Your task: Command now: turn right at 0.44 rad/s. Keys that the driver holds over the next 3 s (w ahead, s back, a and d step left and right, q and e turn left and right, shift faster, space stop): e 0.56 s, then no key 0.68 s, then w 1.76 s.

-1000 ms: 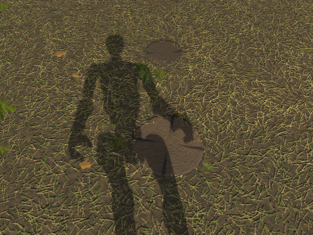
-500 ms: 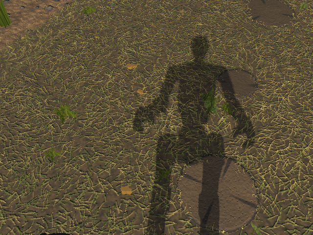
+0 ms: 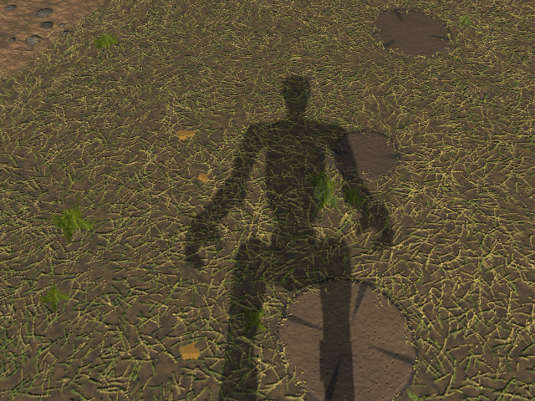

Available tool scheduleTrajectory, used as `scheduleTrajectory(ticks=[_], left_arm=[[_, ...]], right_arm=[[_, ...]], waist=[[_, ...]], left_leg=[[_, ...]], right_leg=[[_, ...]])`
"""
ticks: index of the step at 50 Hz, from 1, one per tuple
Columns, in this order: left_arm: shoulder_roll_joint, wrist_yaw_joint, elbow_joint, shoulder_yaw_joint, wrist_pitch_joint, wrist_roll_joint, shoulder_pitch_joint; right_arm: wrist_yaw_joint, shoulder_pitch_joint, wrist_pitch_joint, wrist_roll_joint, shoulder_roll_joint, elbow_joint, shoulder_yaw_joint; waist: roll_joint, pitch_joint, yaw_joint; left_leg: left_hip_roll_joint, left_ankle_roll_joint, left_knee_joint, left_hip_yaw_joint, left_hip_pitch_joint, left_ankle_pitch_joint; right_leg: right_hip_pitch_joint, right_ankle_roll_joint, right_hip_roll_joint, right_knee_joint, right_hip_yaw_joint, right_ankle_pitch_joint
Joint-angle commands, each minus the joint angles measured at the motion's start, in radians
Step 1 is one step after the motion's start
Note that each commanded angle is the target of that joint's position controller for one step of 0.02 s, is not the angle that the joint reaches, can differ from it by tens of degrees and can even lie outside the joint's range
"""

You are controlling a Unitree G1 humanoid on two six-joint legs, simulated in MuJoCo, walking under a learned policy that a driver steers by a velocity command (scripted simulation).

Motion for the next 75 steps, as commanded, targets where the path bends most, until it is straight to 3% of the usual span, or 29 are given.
scheduleTrajectory(ticks=[1,2,3,4,5,6,8,16,23,26,27,28,29,30,31,33,39,43,45,46,47,48,50,62,64,66,68,71,75], left_arm=[[0.059,-0.016,-0.078,0.017,-0.006,0.0,0.016],[0.077,-0.01,-0.074,0.026,-0.005,0.008,0.04],[0.172,0.005,-0.087,0.053,-0.008,0.012,0.058],[0.284,0.005,-0.107,0.072,-0.019,0.037,0.084],[0.238,-0.002,-0.109,0.056,-0.041,0.058,0.124],[0.214,0.001,-0.112,0.048,-0.057,0.054,0.076],[0.17,0.021,-0.125,0.038,-0.057,0.013,-0.023],[0.173,0.057,-0.154,0.039,-0.023,0.011,-0.017],[0.182,0.043,-0.182,0.047,-0.006,0.01,-0.05],[0.171,0.046,-0.197,0.045,0.004,-0.006,-0.089],[0.15,0.05,-0.201,0.039,0.006,-0.008,-0.078],[0.097,0.047,-0.2,0.025,0.004,0.006,-0.022],[0.119,0.047,-0.224,0.034,-0.005,0.0,-0.019],[0.192,0.047,-0.203,0.056,-0.013,0.019,0.012],[0.211,0.045,-0.179,0.067,-0.011,0.013,0.019],[0.16,0.051,-0.15,0.058,0.007,0.015,0.03],[0.048,0.039,-0.184,0.007,0.002,0.015,-0.051],[0.061,0.03,-0.148,0.01,-0.003,0.012,0.011],[0.116,0.037,-0.151,0.015,-0.004,0.027,0.032],[0.185,0.046,-0.159,0.024,0.0,0.04,0.001],[0.098,0.034,-0.159,0.002,-0.008,0.046,-0.038],[0.056,0.026,-0.161,-0.01,-0.018,0.049,-0.062],[0.075,0.024,-0.142,-0.007,-0.033,0.05,-0.035],[0.048,0.028,-0.085,-0.02,-0.048,0.038,-0.013],[0.061,0.033,-0.066,-0.014,-0.042,0.032,0.011],[0.121,0.037,-0.053,0.005,-0.035,0.022,0.056],[0.14,0.041,-0.038,0.012,-0.049,0.017,0.104],[0.117,0.043,-0.038,0.011,-0.074,0.004,0.092],[0.099,0.034,-0.056,0.007,-0.066,0.002,0.007]], right_arm=[[-0.006,-0.03,-0.001,0.022,-0.185,-0.045,-0.055],[-0.004,0.004,-0.006,0.027,-0.168,-0.025,-0.052],[0.001,0.049,-0.012,0.0,-0.126,-0.021,-0.044],[-0.005,-0.046,-0.017,-0.037,-0.072,-0.093,-0.02],[-0.008,-0.098,-0.022,-0.022,-0.118,-0.093,-0.032],[-0.007,-0.09,-0.02,-0.001,-0.133,-0.087,-0.038],[-0.02,-0.073,-0.017,-0.008,-0.155,-0.056,-0.051],[-0.005,-0.07,-0.031,-0.001,-0.102,-0.051,-0.037],[0.022,-0.058,-0.063,0.01,-0.125,-0.055,-0.043],[0.036,0.012,-0.078,0.012,-0.127,-0.037,-0.049],[0.035,0.037,-0.08,0.006,-0.153,-0.029,-0.058],[0.028,0.04,-0.073,-0.011,-0.217,-0.042,-0.069],[0.031,0.027,-0.065,-0.045,-0.261,-0.039,-0.073],[0.031,0.001,-0.069,-0.041,-0.207,-0.061,-0.06],[0.027,-0.039,-0.069,-0.029,-0.158,-0.07,-0.044],[0.024,-0.07,-0.064,-0.002,-0.132,-0.072,-0.031],[0.021,-0.024,-0.042,-0.007,-0.15,-0.045,-0.026],[0.031,-0.006,-0.03,0.015,-0.169,-0.026,-0.022],[0.038,0.067,-0.049,0.001,-0.126,-0.001,-0.002],[0.046,0.102,-0.065,-0.031,-0.076,-0.008,0.014],[0.041,0.051,-0.066,-0.034,-0.081,-0.008,0.018],[0.039,0.013,-0.063,-0.031,-0.106,-0.004,0.014],[0.031,0.0,-0.056,-0.023,-0.119,0.011,0.009],[0.014,0.054,-0.047,-0.011,-0.123,0.118,0.007],[0.01,0.063,-0.045,-0.005,-0.113,0.137,0.009],[0.01,0.018,-0.054,0.006,-0.109,0.118,0.009],[0.02,-0.041,-0.082,0.023,-0.114,0.084,0.008],[0.051,-0.034,-0.122,0.038,-0.121,0.079,0.006],[0.07,0.216,-0.132,0.017,-0.115,0.207,-0.005]], waist=[[0.148,-0.115,0.011],[0.105,-0.117,0.019],[-0.108,-0.127,-0.003],[-0.343,-0.117,0.025],[-0.194,-0.185,0.082],[-0.15,-0.151,0.05],[-0.086,-0.103,0.013],[-0.13,-0.114,0.015],[-0.167,-0.105,0.023],[-0.161,-0.121,-0.024],[-0.132,-0.132,-0.028],[0.058,-0.164,0.01],[0.279,-0.103,0.033],[0.198,-0.103,0.026],[0.139,-0.09,0.036],[0.112,-0.061,0.031],[0.183,-0.103,-0.022],[0.177,-0.099,-0.001],[0.066,-0.125,-0.014],[-0.145,-0.139,-0.073],[-0.165,-0.135,-0.046],[-0.125,-0.099,-0.035],[-0.122,-0.064,-0.013],[-0.033,-0.038,-0.018],[-0.055,-0.054,-0.007],[-0.132,0.024,0.031],[-0.193,0.101,0.057],[-0.165,0.085,0.036],[-0.086,-0.038,-0.092]], left_leg=[[0.225,0.179,-0.03,-0.127,0.115,0.541],[0.192,0.125,0.045,-0.082,0.062,0.429],[0.103,0.026,0.267,0.019,-0.113,0.147],[-0.077,-0.055,0.496,0.0,-0.397,-0.378],[-0.072,-0.051,0.667,-0.147,-0.414,-0.426],[-0.054,-0.038,0.704,-0.168,-0.439,-0.347],[-0.027,-0.035,0.636,-0.177,-0.456,-0.182],[-0.082,-0.077,0.342,-0.173,-0.323,-0.016],[-0.115,-0.054,0.121,-0.181,-0.171,-0.051],[-0.117,-0.022,-0.129,-0.161,-0.03,0.092],[-0.057,0.003,-0.201,-0.191,0.071,0.198],[0.143,0.08,-0.225,-0.368,0.18,0.314],[0.294,0.255,-0.246,-0.589,0.148,0.488],[0.342,0.322,-0.243,-0.598,0.106,0.471],[0.279,0.29,-0.229,-0.497,0.081,0.429],[0.186,0.234,-0.211,-0.375,0.086,0.379],[0.139,0.241,-0.181,-0.251,0.132,0.473],[0.138,0.222,-0.134,-0.255,0.085,0.469],[0.088,0.102,-0.085,-0.214,-0.031,0.313],[-0.011,0.024,-0.034,-0.112,-0.086,0.097],[-0.006,-0.017,-0.08,-0.108,0.013,0.02],[-0.011,-0.032,-0.087,-0.103,0.036,0.094],[-0.018,-0.035,-0.075,-0.094,0.033,0.157],[0.0,-0.047,-0.113,-0.102,0.072,0.217],[-0.04,-0.044,-0.062,-0.049,0.049,0.065],[-0.078,-0.024,0.074,-0.01,-0.118,-0.088],[-0.04,0.022,0.21,-0.071,-0.257,-0.17],[0.019,0.088,0.217,-0.117,-0.345,-0.232],[-0.092,0.064,-0.05,-0.001,0.221,0.146]], right_leg=[[0.063,-0.031,0.028,-0.218,-0.056,0.165],[0.151,-0.06,0.044,-0.329,-0.029,0.287],[0.303,-0.125,-0.094,-0.399,0.2,0.625],[0.361,-0.354,-0.355,-0.442,0.596,0.909],[0.379,-0.435,-0.379,-0.446,0.606,0.888],[0.357,-0.396,-0.333,-0.437,0.515,0.812],[0.324,-0.291,-0.24,-0.432,0.413,0.675],[0.273,-0.267,-0.152,-0.453,0.407,0.467],[0.214,-0.266,-0.136,-0.421,0.549,0.438],[0.204,-0.219,-0.092,-0.356,0.572,0.481],[0.147,-0.175,-0.052,-0.312,0.546,0.381],[0.037,-0.116,0.043,-0.126,0.42,0.087],[-0.153,-0.057,0.183,0.063,0.237,-0.221],[-0.168,-0.015,0.109,0.277,0.241,-0.221],[-0.161,0.001,0.096,0.354,0.239,-0.153],[-0.183,0.036,0.095,0.409,0.229,-0.053],[-0.019,0.058,0.035,0.029,0.113,-0.036],[0.179,0.02,0.048,-0.358,0.038,0.188],[0.384,-0.043,-0.049,-0.466,0.17,0.471],[0.382,-0.123,-0.168,-0.403,0.291,0.614],[0.238,-0.189,-0.189,-0.416,0.303,0.483],[0.216,-0.163,-0.132,-0.421,0.268,0.353],[0.201,-0.115,-0.083,-0.424,0.236,0.311],[0.196,-0.104,-0.05,-0.413,0.208,0.39],[0.206,-0.126,-0.043,-0.449,0.222,0.122],[0.196,-0.201,-0.128,-0.552,0.373,-0.26],[0.188,-0.275,-0.239,-0.635,0.543,-0.33],[0.294,-0.286,-0.278,-0.628,0.53,-0.163],[0.034,-0.189,-0.112,-0.459,0.25,0.064]])
Next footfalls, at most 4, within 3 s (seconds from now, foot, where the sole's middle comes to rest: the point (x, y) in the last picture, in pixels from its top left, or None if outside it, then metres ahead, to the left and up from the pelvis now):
0.06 right None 0.04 -0.11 -0.77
0.56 left None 0.10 0.10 -0.77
0.90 right None -0.03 -0.13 -0.77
1.52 left None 0.15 0.06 -0.77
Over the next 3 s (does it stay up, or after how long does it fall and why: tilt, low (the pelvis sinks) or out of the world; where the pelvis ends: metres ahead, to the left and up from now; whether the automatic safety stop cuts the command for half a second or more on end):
stays up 0.78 -0.31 0.01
